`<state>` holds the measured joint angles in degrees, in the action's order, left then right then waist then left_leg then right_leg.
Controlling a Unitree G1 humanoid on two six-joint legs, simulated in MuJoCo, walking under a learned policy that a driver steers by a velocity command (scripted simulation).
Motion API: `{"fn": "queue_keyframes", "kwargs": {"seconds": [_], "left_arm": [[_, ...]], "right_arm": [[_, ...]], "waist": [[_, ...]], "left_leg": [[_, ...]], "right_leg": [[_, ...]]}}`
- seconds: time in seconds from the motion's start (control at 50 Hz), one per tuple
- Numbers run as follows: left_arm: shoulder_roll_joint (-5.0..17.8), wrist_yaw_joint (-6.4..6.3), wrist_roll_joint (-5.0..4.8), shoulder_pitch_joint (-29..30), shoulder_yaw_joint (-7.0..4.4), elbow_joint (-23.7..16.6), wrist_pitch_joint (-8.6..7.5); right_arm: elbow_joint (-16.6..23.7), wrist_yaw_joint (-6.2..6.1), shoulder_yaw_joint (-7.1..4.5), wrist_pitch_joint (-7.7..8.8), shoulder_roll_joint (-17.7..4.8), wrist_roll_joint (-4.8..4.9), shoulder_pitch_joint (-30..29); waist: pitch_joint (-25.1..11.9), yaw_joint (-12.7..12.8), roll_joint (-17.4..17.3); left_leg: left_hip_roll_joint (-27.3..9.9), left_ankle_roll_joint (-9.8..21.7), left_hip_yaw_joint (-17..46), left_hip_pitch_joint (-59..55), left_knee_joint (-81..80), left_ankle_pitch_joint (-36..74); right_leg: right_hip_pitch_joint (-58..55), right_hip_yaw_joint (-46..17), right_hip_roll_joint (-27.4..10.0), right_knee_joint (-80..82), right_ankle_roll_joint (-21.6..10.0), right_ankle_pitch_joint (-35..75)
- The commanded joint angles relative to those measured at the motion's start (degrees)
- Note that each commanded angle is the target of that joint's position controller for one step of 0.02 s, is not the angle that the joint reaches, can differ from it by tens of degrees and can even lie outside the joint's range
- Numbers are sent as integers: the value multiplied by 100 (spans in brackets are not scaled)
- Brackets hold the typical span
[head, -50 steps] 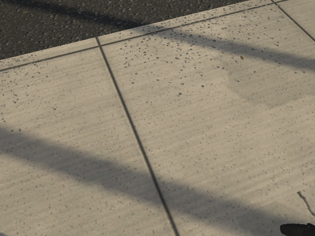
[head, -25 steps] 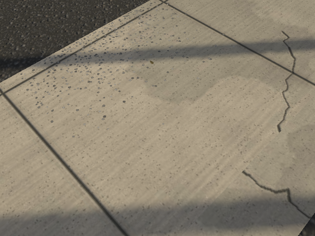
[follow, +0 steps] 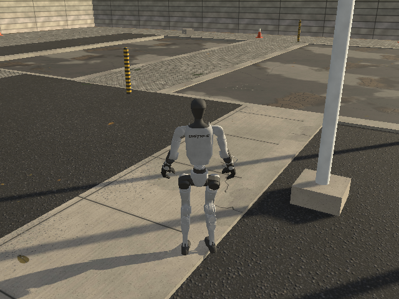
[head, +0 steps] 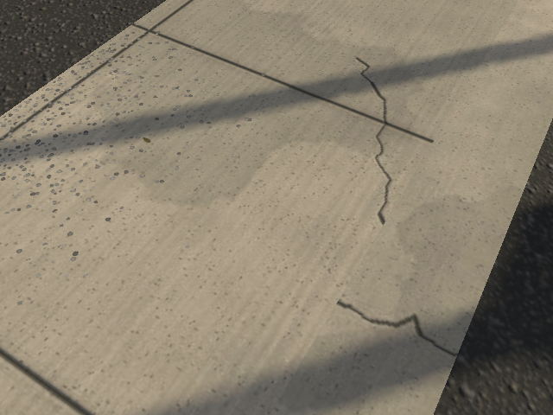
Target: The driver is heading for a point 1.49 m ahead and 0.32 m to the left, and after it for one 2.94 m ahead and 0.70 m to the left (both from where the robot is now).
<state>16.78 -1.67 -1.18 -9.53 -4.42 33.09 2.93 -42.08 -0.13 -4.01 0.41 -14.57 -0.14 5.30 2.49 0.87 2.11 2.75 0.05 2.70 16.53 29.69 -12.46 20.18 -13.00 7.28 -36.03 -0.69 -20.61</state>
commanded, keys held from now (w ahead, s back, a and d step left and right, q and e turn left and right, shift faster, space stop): no key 1.00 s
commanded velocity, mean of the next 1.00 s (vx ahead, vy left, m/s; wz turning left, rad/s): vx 0.00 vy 0.00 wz -0.09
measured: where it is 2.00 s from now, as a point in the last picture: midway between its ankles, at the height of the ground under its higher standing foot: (286, 412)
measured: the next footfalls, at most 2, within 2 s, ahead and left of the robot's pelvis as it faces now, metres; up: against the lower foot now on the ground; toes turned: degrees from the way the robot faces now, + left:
right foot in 0.30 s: +0.03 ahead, -0.14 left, -0.02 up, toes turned -3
right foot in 1.76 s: +0.50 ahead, -0.12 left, +0.00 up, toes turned -4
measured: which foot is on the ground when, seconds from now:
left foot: down 0.00-1.00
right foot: up 0.00-0.28, down 0.30-1.00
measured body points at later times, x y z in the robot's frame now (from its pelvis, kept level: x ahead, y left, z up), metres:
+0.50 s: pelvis +0.00 -0.04 -0.02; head +0.01 -0.05 +0.43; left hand +0.14 +0.19 -0.14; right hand +0.08 -0.31 -0.16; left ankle +0.01 +0.09 -0.72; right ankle -0.01 -0.15 -0.76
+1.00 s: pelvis -0.01 -0.05 -0.03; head +0.00 -0.05 +0.42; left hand +0.02 +0.18 -0.18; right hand +0.03 -0.28 -0.18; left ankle +0.01 +0.09 -0.73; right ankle -0.01 -0.15 -0.77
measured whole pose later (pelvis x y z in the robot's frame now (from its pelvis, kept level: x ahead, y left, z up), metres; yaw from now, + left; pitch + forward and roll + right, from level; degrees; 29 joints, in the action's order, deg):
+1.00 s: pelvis -0.01 -0.05 -0.03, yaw -3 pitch -1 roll +2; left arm 8.9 -2.1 1.1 -18.6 -1.9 57.7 0.5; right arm -56.6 -3.7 -3.0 -1.4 -8.7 -0.3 12.3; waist 1.7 -1.4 1.8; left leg -0.1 -0.5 -2.3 21.4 45.5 -23.0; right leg 10.6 3.3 -2.4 -24.1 0.4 -14.4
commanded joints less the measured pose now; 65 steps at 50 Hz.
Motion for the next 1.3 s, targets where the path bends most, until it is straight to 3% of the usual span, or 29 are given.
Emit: {"fn": "queue_keyframes", "kwargs": {"seconds": [0.02,0.04,0.08,0.12,0.16,0.22,0.28,0.32,0.34,0.38,0.42,0.44,0.46,0.5,0.54,0.56,0.58,0.66,0.78,0.92,0.98,1.04,1.06,1.1,1.16,1.22,1.26,1.28,1.3], "left_arm": [[818,-77,104,-304,-265,-397,-131],[1074,-77,27,-353,-366,-210,-120],[784,-92,49,-293,-296,-89,-72],[450,-60,33,-48,-166,-124,-84],[361,-27,34,109,-125,-90,-130],[127,50,41,259,-1,-41,-149],[236,149,-33,-32,-63,201,-174],[209,206,34,-311,-86,470,-185],[349,217,40,-299,-133,545,-178],[433,200,61,-695,-181,769,-107],[176,267,52,-666,-66,857,-86],[415,291,88,-325,-88,918,-119],[301,301,82,163,-51,785,-205],[177,268,140,507,46,829,-357],[149,193,116,202,56,1115,-421],[141,134,107,-190,31,1206,-382],[173,82,104,-352,23,1342,-333],[-78,25,105,-437,67,1564,-265],[-235,55,125,-548,103,1889,-303],[-347,-15,190,-928,145,2246,-297],[-393,-86,260,-1079,214,2262,-292],[-243,-131,227,-1242,231,2337,-309],[0,-147,148,-1441,166,2367,-302],[302,-165,43,-1745,74,2414,-333],[243,-144,97,-2075,46,2483,-440],[182,-98,14,-1781,71,2385,-464],[224,-53,-47,-1327,82,2278,-453],[184,-51,-27,-1227,109,2214,-485],[-69,-73,-15,-943,201,2031,-556]], "right_arm": [[395,-53,-280,75,-1095,-180,10],[459,-90,-191,87,-766,-94,-270],[467,-153,-105,62,-584,67,-341],[359,-209,-76,28,-597,59,-4],[300,-266,-98,57,-677,26,229],[285,-277,-122,-25,-783,61,221],[223,-312,-140,-114,-885,95,392],[144,-282,-57,-86,-686,91,563],[72,-256,-52,-41,-643,71,792],[-14,-187,25,106,-427,-7,688],[-139,-111,88,96,-211,-20,730],[-87,-135,71,16,-219,25,937],[-156,-192,7,-89,-382,-34,886],[-223,-274,-42,-237,-356,-93,820],[-308,-296,-26,-273,-274,-125,942],[-328,-306,-71,-251,-475,-74,763],[-330,-309,-67,-209,-406,-42,627],[-645,-337,-32,-117,-125,-24,848],[-900,-428,-62,-123,-86,-10,904],[-1160,-376,-32,-112,13,19,780],[-1229,-349,81,-142,279,-27,614],[-1414,-331,76,-91,185,-11,699],[-1468,-319,35,-59,75,31,743],[-1389,-250,-6,72,-17,142,509],[-1235,-133,16,206,129,238,-35],[-1240,-25,69,283,260,212,-20],[-1578,8,50,291,281,151,834],[-1801,5,-43,269,65,142,1451],[-1871,-18,-170,288,-391,119,1951]], "waist": [[-506,81,-1542],[-383,136,-1167],[-302,89,-947],[-374,-75,-869],[-617,-198,-910],[-586,-354,-1141],[-509,-323,-977],[-513,-273,-520],[-692,-409,-224],[-1047,-190,215],[-871,-149,469],[-863,-420,896],[-616,-465,672],[-260,-530,460],[-88,-492,298],[53,-147,-144],[113,-112,-223],[-149,-189,-132],[-67,-271,-98],[1,-270,-51],[145,-242,58],[226,-264,234],[223,-171,492],[464,-8,976],[659,168,762],[342,-18,634],[154,-513,630],[-25,-780,484],[-40,-1046,-357]], "left_leg": [[-2465,1857,2821,-606,-1332,1282],[-2065,1747,2237,-476,-1233,1089],[-1642,1448,1611,-752,-1110,993],[-1480,1412,1264,-1034,-1013,1497],[-1460,1409,1122,-1365,-925,1627],[-1290,1302,886,-1036,-851,1341],[-1266,1272,954,-639,-353,1121],[-893,965,692,-137,128,634],[-650,705,531,221,400,342],[-385,218,98,1340,1312,-314],[-303,-81,-306,1894,2161,-1896],[-560,-134,-388,1298,2177,-1873],[-638,-149,-415,810,2408,-1663],[-571,6,-425,423,1995,-1218],[-591,278,-284,61,948,-364],[-574,449,-68,425,690,-529],[-580,510,0,816,547,-1047],[-476,321,-173,797,622,-1216],[-467,377,-136,706,556,-1211],[-514,470,-56,1077,540,-1299],[-509,384,-192,812,615,-1324],[-339,300,-436,585,914,-1280],[-111,291,-723,865,1368,-1851],[-176,367,-959,1692,2334,-1958],[-579,650,-666,2748,3037,-2325],[-525,689,-866,1959,2114,-2136],[-68,576,-1353,-69,1262,-1244],[83,556,-1346,-1004,1079,-1049],[-620,886,33,-1565,266,-1899]], "right_leg": [[1011,22,-141,-2387,381,-1560],[966,-3,-211,-2904,504,-1119],[1271,204,-188,-2997,607,-745],[1173,393,-253,-2390,646,-595],[907,466,-414,-1749,712,-243],[33,883,-667,-200,719,-93],[-696,1059,-629,1278,563,791],[-1560,1239,-489,2179,445,1757],[-2117,1062,-675,1877,446,2171],[-3163,576,-1286,1207,312,3457],[-2876,318,-1856,1091,6,4039],[-1861,-146,-2347,1341,-336,2992],[-1201,-113,-2201,1495,-421,2360],[-562,63,-2011,1643,-345,1522],[-478,339,-1720,1628,-89,786],[-680,700,-1287,1666,176,378],[-1052,821,-1137,1614,332,557],[-1456,852,-1151,1591,375,742],[-1218,994,-1122,1717,376,542],[-1363,1290,-1103,1655,330,477],[-682,1255,-1266,1912,187,-703],[-370,1068,-1341,2151,8,-1473],[-558,740,-1534,2265,-212,-2063],[-882,-502,-2521,2791,-845,-3184],[-1452,-1007,-2967,2990,-1165,-2508],[-1197,-191,-2537,2856,-917,-1821],[159,614,-2002,2367,-764,-1748],[716,841,-1796,1884,-685,-1520],[1502,1496,-1269,531,-338,-643]]}}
